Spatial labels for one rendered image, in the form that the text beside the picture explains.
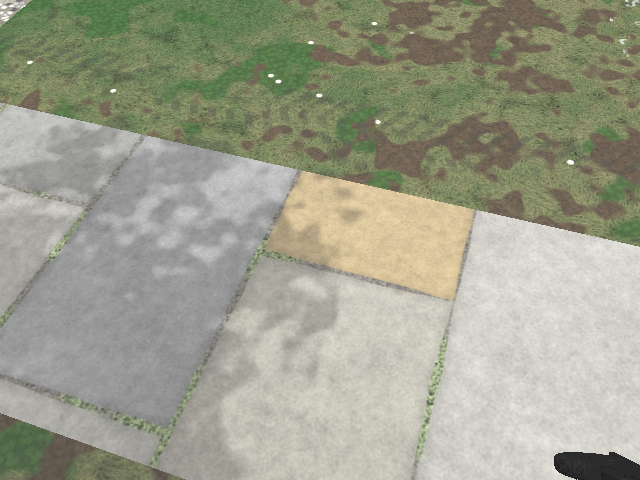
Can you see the right robot hand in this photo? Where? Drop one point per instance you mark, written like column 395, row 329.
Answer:
column 592, row 466

